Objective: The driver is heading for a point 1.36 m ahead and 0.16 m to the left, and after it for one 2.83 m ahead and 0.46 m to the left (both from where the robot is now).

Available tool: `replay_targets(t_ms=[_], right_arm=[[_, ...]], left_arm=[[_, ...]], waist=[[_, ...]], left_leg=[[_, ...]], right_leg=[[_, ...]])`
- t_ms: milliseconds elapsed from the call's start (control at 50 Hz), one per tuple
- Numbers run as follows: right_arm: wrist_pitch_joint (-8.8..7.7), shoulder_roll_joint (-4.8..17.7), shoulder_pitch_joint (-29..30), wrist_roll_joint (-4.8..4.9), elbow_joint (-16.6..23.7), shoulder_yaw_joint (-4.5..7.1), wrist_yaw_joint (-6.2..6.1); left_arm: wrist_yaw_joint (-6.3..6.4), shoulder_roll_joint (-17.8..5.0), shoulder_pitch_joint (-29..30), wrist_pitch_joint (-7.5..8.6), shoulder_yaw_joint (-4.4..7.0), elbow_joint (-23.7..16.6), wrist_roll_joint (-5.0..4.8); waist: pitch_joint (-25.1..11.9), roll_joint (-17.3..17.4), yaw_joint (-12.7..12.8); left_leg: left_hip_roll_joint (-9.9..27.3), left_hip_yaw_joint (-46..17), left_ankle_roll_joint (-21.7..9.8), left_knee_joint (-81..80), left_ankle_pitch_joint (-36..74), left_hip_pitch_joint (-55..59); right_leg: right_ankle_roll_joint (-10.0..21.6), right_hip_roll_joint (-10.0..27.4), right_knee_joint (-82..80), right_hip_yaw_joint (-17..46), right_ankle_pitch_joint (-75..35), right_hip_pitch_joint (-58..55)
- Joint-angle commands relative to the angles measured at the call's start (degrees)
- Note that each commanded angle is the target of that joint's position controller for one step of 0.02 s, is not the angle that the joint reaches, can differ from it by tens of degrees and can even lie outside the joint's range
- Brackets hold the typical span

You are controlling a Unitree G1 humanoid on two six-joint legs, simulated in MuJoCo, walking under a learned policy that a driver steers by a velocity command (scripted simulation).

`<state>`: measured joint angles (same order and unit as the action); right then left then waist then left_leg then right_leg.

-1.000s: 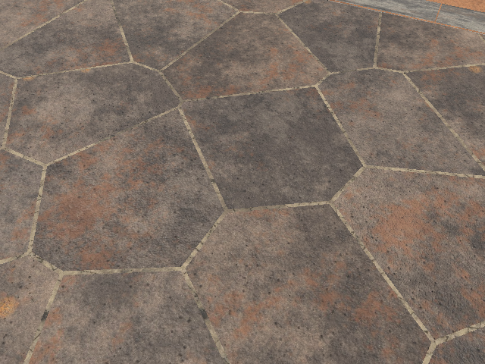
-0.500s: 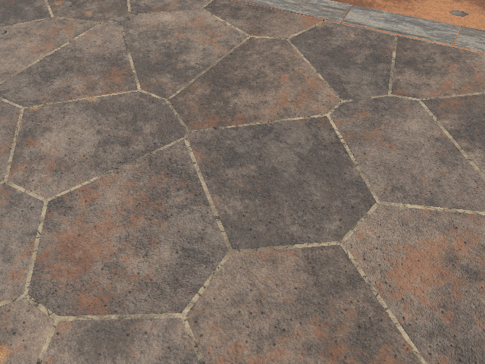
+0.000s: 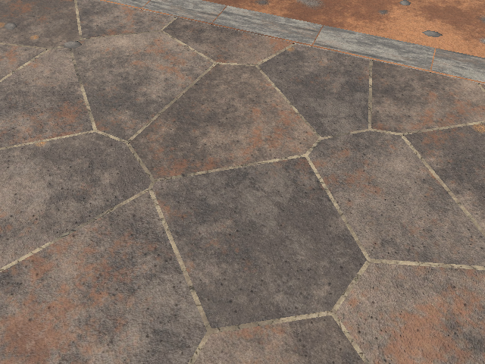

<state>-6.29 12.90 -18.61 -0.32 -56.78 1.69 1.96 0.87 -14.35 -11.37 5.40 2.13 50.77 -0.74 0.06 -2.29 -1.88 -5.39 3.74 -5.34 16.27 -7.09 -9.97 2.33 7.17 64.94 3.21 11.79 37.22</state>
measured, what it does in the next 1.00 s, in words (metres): walks ahead: right foot, then left foot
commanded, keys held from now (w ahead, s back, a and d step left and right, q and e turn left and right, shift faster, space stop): w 1.00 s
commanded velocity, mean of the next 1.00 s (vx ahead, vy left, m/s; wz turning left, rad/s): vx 0.50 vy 0.00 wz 0.00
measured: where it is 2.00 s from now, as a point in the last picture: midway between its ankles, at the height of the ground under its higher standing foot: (249, 208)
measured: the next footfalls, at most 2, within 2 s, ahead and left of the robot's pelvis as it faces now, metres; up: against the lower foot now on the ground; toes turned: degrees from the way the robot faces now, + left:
right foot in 0.30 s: +0.33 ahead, -0.17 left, +0.00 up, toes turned -2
left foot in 0.86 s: +0.65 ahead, +0.07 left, +0.00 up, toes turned +3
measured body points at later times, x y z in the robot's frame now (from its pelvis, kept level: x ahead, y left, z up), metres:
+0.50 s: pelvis +0.27 -0.08 +0.00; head +0.29 -0.10 +0.45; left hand +0.33 +0.18 -0.12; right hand +0.36 -0.35 -0.14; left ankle +0.28 +0.08 -0.66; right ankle +0.29 -0.16 -0.74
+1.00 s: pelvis +0.55 -0.01 -0.01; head +0.57 +0.00 +0.44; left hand +0.58 +0.25 -0.15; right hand +0.67 -0.27 -0.13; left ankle +0.61 +0.07 -0.74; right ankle +0.45 -0.16 -0.65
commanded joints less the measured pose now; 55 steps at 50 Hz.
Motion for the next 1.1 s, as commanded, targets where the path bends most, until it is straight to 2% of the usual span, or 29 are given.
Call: replay_targets(t_ms=[20,100,200,240,280,300,320,340,360,380,400,440,460,500,560,640,760,800,820,840,860,880,900,920,940,960,1000,1040,1100], right_arm=[[-0.94,7.67,2.28,0.10,3.21,1.25,-1.13],[-0.20,9.21,-2.21,0.99,2.25,1.52,-1.94],[0.95,9.72,-6.45,1.48,0.31,1.81,-2.04],[1.54,10.40,-6.00,1.53,0.17,2.15,-2.19],[2.15,10.47,-3.74,1.34,0.73,2.08,-2.23],[2.21,8.47,-3.13,0.64,1.61,1.27,-2.20],[1.25,3.08,-7.39,-0.06,3.30,-0.49,-1.90],[-0.31,1.85,-9.49,1.11,2.41,-1.04,-1.53],[-1.28,8.41,-4.89,2.49,3.25,0.58,-1.30],[-1.56,9.47,-0.34,2.87,4.60,0.90,-1.35],[-1.24,8.65,1.81,2.20,4.88,1.04,-1.70],[0.38,6.71,0.81,1.29,4.58,1.43,-2.05],[1.03,5.34,-0.12,1.21,4.27,1.32,-2.11],[1.69,5.09,1.33,0.98,5.04,1.52,-2.29],[1.70,4.89,8.13,0.54,7.44,1.71,-2.28],[1.25,3.76,16.34,0.85,9.66,1.28,-1.61],[0.42,4.26,24.22,1.51,13.00,0.95,0.15],[0.03,5.33,22.70,1.54,13.07,1.32,0.65],[-0.12,6.52,19.63,1.50,12.38,1.90,0.64],[-0.15,8.25,12.88,1.39,10.36,3.00,0.43],[-0.09,11.38,2.27,1.25,7.19,4.49,-0.03],[0.15,17.14,-6.87,-0.09,5.62,5.88,-0.55],[0.47,15.45,-8.04,0.54,5.02,5.20,-0.37],[0.35,11.72,-4.17,1.08,5.50,3.99,-0.32],[0.34,9.40,0.90,1.03,6.78,3.33,-0.49],[0.22,7.73,5.35,0.63,7.40,2.74,-0.28],[-0.17,5.33,8.12,-0.22,7.22,2.01,0.11],[-0.46,6.24,6.45,-0.05,5.97,2.27,0.01],[-0.41,8.45,3.46,0.00,4.61,2.76,-1.10]], left_arm=[[0.38,-2.41,-1.90,-0.31,0.67,-2.42,0.69],[-0.27,-1.65,7.17,0.29,0.34,-4.74,0.21],[-1.97,-2.36,14.33,0.82,0.13,-7.53,-0.57],[-2.59,-3.54,13.31,1.35,0.48,-7.95,-0.58],[-2.58,-6.28,4.19,1.73,2.05,-5.59,-0.40],[-2.17,-9.91,-7.01,1.87,3.66,-2.46,-0.22],[-1.87,-16.68,-15.94,1.58,5.24,-1.06,0.94],[-2.22,-14.24,-17.82,1.30,4.59,-0.21,0.72],[-2.31,-9.87,-13.39,1.45,3.21,-1.00,0.37],[-2.26,-7.39,-7.95,1.34,2.40,-2.37,0.29],[-2.54,-5.73,-3.57,1.27,1.77,-3.07,0.49],[-3.00,-3.59,-1.22,1.42,1.13,-2.75,1.03],[-3.05,-3.88,-2.25,1.60,1.26,-2.01,1.03],[-2.65,-5.51,-4.44,1.79,1.70,-0.60,1.06],[-1.62,-6.40,-7.36,1.28,1.90,0.78,0.95],[-0.83,-7.22,-10.46,0.83,1.93,2.15,0.40],[-0.25,-7.92,-14.69,-0.47,2.48,5.13,-0.19],[-0.04,-8.62,-13.68,-0.97,2.84,5.21,-0.28],[-0.01,-9.21,-12.52,-1.20,3.00,4.96,-0.23],[-0.02,-9.04,-11.22,-1.53,2.90,4.68,-0.11],[-0.04,-7.61,-10.69,-1.66,2.26,3.97,0.35],[-0.51,-2.67,-15.78,-0.94,0.69,2.76,0.99],[-0.99,0.07,-17.78,0.60,-0.31,3.71,0.27],[-1.26,-5.86,-13.05,1.78,1.22,2.74,-1.27],[-1.19,-7.40,-7.92,2.30,1.55,1.05,-2.03],[-0.75,-6.99,-5.37,2.14,1.74,0.59,-1.45],[-0.20,-5.12,-6.87,0.51,2.25,0.98,-0.36],[-0.02,-3.09,-8.04,-0.69,2.14,1.25,-0.20],[0.23,-3.82,-1.98,-1.11,2.56,-0.95,0.40]], waist=[[3.06,4.29,2.67],[3.08,4.49,-0.60],[4.66,5.42,-2.81],[4.02,6.13,-1.44],[-0.95,6.54,3.96],[-8.34,4.45,8.36],[-17.60,-7.85,8.59],[-22.64,-14.89,8.10],[-14.79,-9.09,7.69],[-9.25,-5.35,6.20],[-5.27,-1.23,4.35],[-2.32,-2.24,1.38],[-1.96,-2.27,0.85],[-0.54,-1.33,0.39],[1.09,-0.68,1.74],[2.86,-1.04,4.17],[5.63,-1.22,5.73],[4.28,-1.98,4.14],[2.16,-2.92,2.24],[-1.84,-3.01,-1.47],[-8.53,-1.52,-5.73],[-18.24,9.60,-5.42],[-24.25,18.34,-4.51],[-17.00,13.69,-4.70],[-10.19,10.15,-3.38],[-5.40,5.38,-1.27],[-2.64,6.64,2.23],[-1.35,6.54,3.22],[1.07,5.00,2.40]], left_leg=[[16.27,-12.41,-9.86,-11.63,3.68,-5.45],[15.27,-9.47,-7.25,-10.64,4.61,-0.72],[18.61,-10.28,-6.44,-6.61,3.18,8.15],[20.05,-11.07,-5.57,-3.61,5.64,10.73],[17.66,-8.70,-3.66,6.96,20.84,10.10],[14.12,-5.62,-1.79,20.90,22.39,3.70],[6.29,-1.05,2.25,44.20,3.35,-17.45],[1.77,-7.40,2.94,56.11,-24.35,-30.21],[5.81,-10.68,1.66,61.06,-21.94,-35.60],[9.02,-9.13,0.94,59.87,-16.32,-35.46],[11.27,-7.94,1.28,56.20,-11.75,-32.88],[13.52,-7.79,1.88,50.57,-7.01,-26.78],[13.49,-7.21,2.26,49.53,-5.99,-25.57],[13.68,-6.85,3.11,46.27,-2.71,-27.86],[13.73,-6.65,4.18,36.76,4.80,-32.58],[11.83,-4.72,4.14,23.47,13.36,-30.24],[10.39,-4.43,2.19,15.03,8.73,-31.72],[9.16,-3.41,0.83,13.47,4.57,-27.29],[7.45,-1.96,-0.02,13.06,2.97,-21.53],[5.28,-0.13,-1.27,12.21,3.02,-11.86],[6.97,-2.27,-3.39,13.57,4.68,3.94],[21.97,-24.10,-10.89,13.20,1.45,27.60],[28.96,-45.96,-16.01,2.83,-5.67,35.14],[26.83,-41.21,-12.84,1.19,-9.40,29.34],[24.89,-32.34,-10.45,0.26,-7.14,20.52],[22.52,-25.78,-9.09,-1.87,-2.36,11.03],[19.00,-18.97,-7.62,-5.53,1.58,1.25],[18.10,-15.56,-8.53,-8.01,4.57,-1.94],[18.08,-12.86,-8.82,-9.75,8.49,-0.49]], right_leg=[[-1.59,2.47,-8.31,0.19,-8.78,1.67],[-2.07,-0.07,-24.36,-1.95,-17.38,-0.02],[-1.06,-1.77,-32.94,-2.50,-12.88,0.04],[0.56,-2.63,-35.34,-2.89,-8.36,-2.82],[2.79,-5.78,-37.78,-5.53,-6.05,-15.97],[5.37,-3.23,-36.60,-2.52,-7.47,-31.56],[12.94,11.59,-37.88,19.48,-5.39,-54.47],[17.83,17.06,-47.17,39.40,1.62,-61.32],[14.69,15.03,-47.96,33.41,3.67,-54.96],[12.35,12.71,-48.66,24.21,0.14,-46.71],[11.19,10.01,-50.87,17.91,-4.57,-38.56],[9.72,6.20,-54.60,10.76,-8.75,-30.12],[10.14,5.54,-55.58,8.91,-11.64,-28.50],[10.86,5.20,-56.80,5.98,-16.82,-28.13],[10.51,5.05,-57.70,3.67,-19.33,-30.39],[8.92,3.71,-58.92,0.58,-15.61,-31.54],[8.33,7.67,-55.19,1.01,-16.25,-41.58],[7.43,8.38,-52.01,0.87,-22.20,-43.26],[6.80,7.93,-48.54,0.28,-30.76,-43.11],[5.69,5.84,-40.78,-1.52,-39.67,-41.65],[3.86,2.61,-27.96,-3.72,-38.03,-34.45],[0.22,-4.55,-4.99,-6.31,-16.03,-13.23],[-1.06,-11.16,8.62,0.02,19.93,-0.34],[0.30,-7.28,13.87,4.25,18.94,5.58],[1.19,-4.12,12.87,2.35,13.95,6.71],[1.09,-1.41,8.91,0.93,8.87,4.24],[0.97,1.29,3.25,1.22,4.19,-2.59],[0.32,1.75,0.28,0.46,2.36,-3.76],[-1.29,2.25,-7.80,0.22,-5.14,2.30]])
Velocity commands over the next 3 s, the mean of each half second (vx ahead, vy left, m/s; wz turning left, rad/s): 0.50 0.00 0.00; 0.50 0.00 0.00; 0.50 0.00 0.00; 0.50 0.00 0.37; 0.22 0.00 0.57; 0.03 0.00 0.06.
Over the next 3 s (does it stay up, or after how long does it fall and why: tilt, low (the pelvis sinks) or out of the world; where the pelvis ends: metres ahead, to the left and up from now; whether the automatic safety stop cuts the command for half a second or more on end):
stays up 1.31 0.07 -0.01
